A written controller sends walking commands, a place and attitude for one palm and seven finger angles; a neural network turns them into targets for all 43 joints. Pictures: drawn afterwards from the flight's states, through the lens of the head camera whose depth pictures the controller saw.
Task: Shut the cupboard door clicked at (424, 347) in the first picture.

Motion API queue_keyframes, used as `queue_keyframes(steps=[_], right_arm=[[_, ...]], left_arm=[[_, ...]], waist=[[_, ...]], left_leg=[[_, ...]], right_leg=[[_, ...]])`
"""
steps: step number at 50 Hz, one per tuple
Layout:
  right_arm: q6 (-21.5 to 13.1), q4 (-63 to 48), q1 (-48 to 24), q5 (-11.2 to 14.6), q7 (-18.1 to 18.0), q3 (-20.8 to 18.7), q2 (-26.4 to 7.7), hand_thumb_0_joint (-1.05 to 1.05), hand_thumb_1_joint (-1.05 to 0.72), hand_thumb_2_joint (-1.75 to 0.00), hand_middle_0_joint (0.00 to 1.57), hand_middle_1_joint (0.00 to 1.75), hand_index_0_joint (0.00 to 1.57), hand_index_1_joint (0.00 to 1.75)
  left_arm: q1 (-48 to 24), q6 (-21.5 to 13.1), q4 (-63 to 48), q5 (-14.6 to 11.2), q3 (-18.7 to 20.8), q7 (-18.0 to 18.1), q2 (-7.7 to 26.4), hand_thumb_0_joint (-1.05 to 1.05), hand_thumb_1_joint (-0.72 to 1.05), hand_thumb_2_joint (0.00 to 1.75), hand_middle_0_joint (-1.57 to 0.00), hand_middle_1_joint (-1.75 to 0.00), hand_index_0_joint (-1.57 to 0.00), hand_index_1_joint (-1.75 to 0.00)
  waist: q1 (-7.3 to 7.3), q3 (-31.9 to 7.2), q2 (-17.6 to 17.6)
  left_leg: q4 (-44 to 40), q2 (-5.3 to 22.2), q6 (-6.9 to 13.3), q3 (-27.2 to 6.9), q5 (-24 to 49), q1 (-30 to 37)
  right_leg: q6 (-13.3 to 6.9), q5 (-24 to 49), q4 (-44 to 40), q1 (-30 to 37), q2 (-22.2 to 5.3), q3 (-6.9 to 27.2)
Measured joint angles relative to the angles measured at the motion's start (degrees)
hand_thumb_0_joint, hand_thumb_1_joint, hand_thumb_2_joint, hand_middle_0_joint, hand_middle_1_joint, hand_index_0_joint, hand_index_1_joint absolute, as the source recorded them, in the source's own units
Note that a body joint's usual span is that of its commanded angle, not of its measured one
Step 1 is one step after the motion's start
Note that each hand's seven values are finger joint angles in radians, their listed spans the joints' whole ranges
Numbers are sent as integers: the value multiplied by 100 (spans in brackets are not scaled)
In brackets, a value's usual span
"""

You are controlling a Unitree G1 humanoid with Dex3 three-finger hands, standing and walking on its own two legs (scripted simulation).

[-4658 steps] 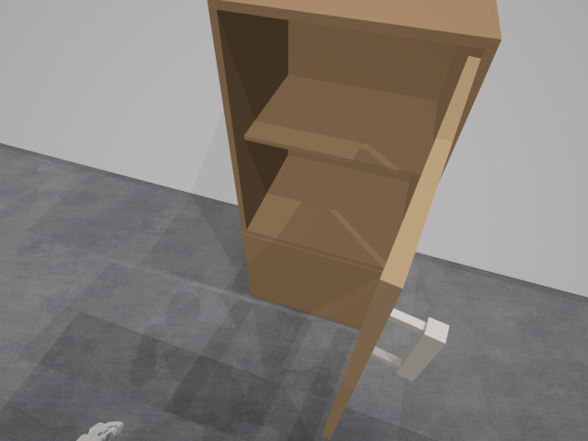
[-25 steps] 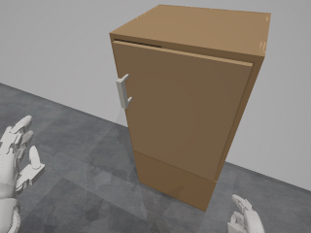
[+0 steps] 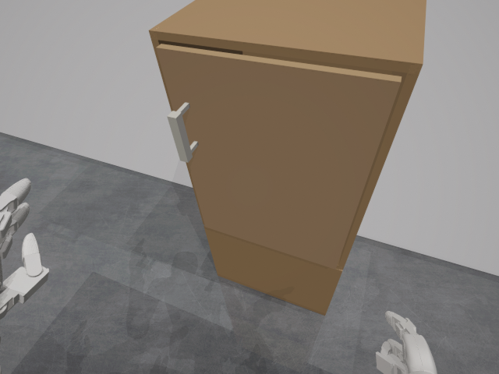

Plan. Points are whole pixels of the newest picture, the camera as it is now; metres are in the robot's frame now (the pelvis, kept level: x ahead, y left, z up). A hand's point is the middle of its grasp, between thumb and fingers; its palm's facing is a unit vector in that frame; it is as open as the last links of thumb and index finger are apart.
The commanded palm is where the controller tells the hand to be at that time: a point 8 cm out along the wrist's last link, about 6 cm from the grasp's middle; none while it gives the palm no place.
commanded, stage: step back with the hand held close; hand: left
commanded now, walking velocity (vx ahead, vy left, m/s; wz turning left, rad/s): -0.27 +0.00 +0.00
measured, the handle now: (185, 132) +0.57 +0.19 +0.07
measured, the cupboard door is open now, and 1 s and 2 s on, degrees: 0 0 0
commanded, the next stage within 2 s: stop stepping back and stand still in 0.88 s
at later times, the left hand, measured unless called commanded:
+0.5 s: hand out of the picture +0.08 +0.29 +0.17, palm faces +0.50 -0.73 -0.48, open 7.4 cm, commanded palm +0.02 +0.32 +0.18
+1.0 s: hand out of the picture +0.00 +0.27 +0.17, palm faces +0.39 -0.81 -0.44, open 7.4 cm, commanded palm -0.06 +0.31 +0.18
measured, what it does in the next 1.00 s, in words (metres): walks backwards: right foot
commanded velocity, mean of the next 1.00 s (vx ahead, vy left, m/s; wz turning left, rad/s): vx -0.32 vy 0.00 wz -0.07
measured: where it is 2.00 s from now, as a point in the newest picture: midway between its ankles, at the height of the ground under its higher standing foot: outside the picture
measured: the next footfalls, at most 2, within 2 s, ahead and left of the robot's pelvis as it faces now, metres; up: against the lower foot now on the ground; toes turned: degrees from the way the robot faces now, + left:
right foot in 0.94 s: -0.28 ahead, -0.11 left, +0.00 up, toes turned -1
left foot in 1.24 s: -0.02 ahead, +0.11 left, +0.00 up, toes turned -1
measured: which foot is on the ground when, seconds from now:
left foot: down 0.00-1.00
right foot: down 0.00-0.68, up 0.70-0.92, down 0.94-1.00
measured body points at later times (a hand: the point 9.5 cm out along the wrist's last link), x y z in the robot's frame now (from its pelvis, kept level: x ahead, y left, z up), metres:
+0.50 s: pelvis -0.09 +0.01 -0.01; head -0.09 +0.01 +0.44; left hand +0.05 +0.32 +0.19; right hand +0.09 -0.22 -0.09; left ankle +0.03 +0.10 -0.73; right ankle -0.04 -0.12 -0.74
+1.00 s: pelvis -0.21 +0.02 -0.02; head -0.18 +0.05 +0.43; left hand -0.03 +0.31 +0.19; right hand -0.01 -0.20 -0.09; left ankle -0.02 +0.11 -0.73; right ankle -0.32 -0.11 -0.74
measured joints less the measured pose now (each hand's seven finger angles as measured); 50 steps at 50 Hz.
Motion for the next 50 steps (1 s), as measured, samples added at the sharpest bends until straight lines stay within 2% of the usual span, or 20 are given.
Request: queue_keyframes(steps=[4,8,14,21,24,26,30,31,33,36,38,40,43,45,47,48,50], right_arm=[[84,-95,-9,22,-4,19,67,2,-91,-90,20,30,20,30],[70,-150,22,22,3,66,114,2,-91,-90,20,30,20,30],[-92,-171,157,-24,-20,131,154,2,-91,-90,20,30,20,30],[-340,-109,345,-90,13,107,191,2,-90,-90,20,30,20,30],[-372,-25,419,-110,73,74,196,2,-90,-90,20,30,20,30],[-388,53,463,-134,111,50,177,2,-90,-90,20,30,20,30],[-368,288,479,-167,131,23,125,2,-90,-90,20,30,20,30],[-365,318,486,-164,113,23,121,2,-90,-90,20,30,20,30],[-389,350,431,-152,50,32,134,2,-90,-90,20,30,20,30],[-509,312,245,-166,-4,42,212,2,-90,-90,20,30,20,30],[-582,280,178,-186,44,22,319,2,-91,-90,20,30,20,30],[-655,245,173,-196,140,23,417,2,-90,-90,20,30,20,30],[-780,224,166,-197,262,63,522,2,-90,-90,20,30,21,30],[-877,216,116,-210,299,109,565,2,-90,-90,20,30,21,30],[-955,206,-5,-241,318,164,593,2,-90,-90,20,30,21,30],[-973,240,-108,-263,325,171,572,2,-90,-90,21,30,21,30],[-931,418,-231,-278,274,166,510,1,-90,-90,21,30,21,30]], left_arm=[[18,-33,-37,-23,140,58,155,2,89,90,-22,-30,-22,-30],[29,-63,-34,-26,154,110,154,2,89,90,-22,-30,-22,-30],[47,-202,-143,83,118,164,52,2,89,90,-22,-30,-22,-30],[-133,-471,-306,225,320,175,103,2,89,90,-22,-30,-22,-30],[-4,-572,-384,229,403,186,97,2,89,90,-22,-30,-22,-30],[104,-613,-462,215,387,234,45,2,89,90,-22,-30,-22,-30],[59,-634,-486,231,222,353,-82,2,89,90,-22,-30,-22,-30],[-25,-631,-451,233,184,364,-89,1,88,90,-22,-30,-22,-30],[-316,-629,-332,245,143,375,-79,1,88,90,-22,-30,-22,-30],[-634,-689,-131,300,284,351,-10,1,88,90,-22,-30,-22,-30],[-689,-695,-61,305,411,296,67,2,88,90,-22,-30,-22,-30],[-585,-690,-171,267,516,256,132,2,89,90,-22,-30,-22,-30],[-229,-739,-556,146,608,238,160,2,89,90,-21,-30,-21,-30],[-47,-790,-775,69,616,214,177,2,89,90,-21,-30,-21,-30],[3,-874,-918,32,635,191,250,2,89,90,-21,-30,-21,-30],[-44,-931,-921,57,605,173,235,2,89,90,-21,-30,-21,-30],[-200,-967,-813,93,404,131,159,2,89,90,-21,-30,-21,-30]], waist=[[-31,-21,-89],[-50,-60,-181],[-73,-68,-307],[-161,90,-321],[-124,62,-292],[-50,11,-288],[83,-85,-344],[68,-126,-357],[24,-54,-407],[-74,154,-334],[-143,186,-264],[-158,111,-238],[-64,-87,-314],[0,-176,-401],[91,-184,-566],[138,-129,-545],[133,51,-363]], left_leg=[[40,-4,36,43,68,-117],[58,6,74,62,178,-246],[134,15,132,-8,351,-474],[391,5,136,-194,433,-825],[606,51,72,-147,-19,-987],[773,51,-48,-114,-456,-1095],[1156,47,-181,-124,-710,-1004],[1007,68,-153,-136,-631,-911],[805,65,-38,-80,10,-929],[730,192,183,-69,493,-1042],[635,304,205,-113,567,-1136],[454,431,191,-90,757,-1245],[132,550,133,54,1050,-1414],[-88,583,107,188,1256,-1533],[-225,577,59,396,1453,-1689],[-197,640,16,459,1505,-1778],[-201,733,-131,370,1422,-1702]], right_leg=[[34,57,87,-150,-11,40],[64,168,120,-291,-5,57],[85,321,189,-487,17,-9],[3,319,508,-724,233,78],[-65,339,555,-804,236,41],[-77,394,555,-863,212,50],[28,501,597,-965,148,154],[61,511,626,-1019,131,147],[94,484,687,-1096,90,133],[93,-52,1395,-1332,331,236],[87,-336,2171,-1375,529,228],[62,-589,2508,-1187,627,141],[-2,-956,1984,-575,564,-19],[-42,-1011,1156,-73,493,-85],[-126,-740,158,369,372,-30],[-150,-761,-73,401,385,28],[-124,-722,16,394,508,55]])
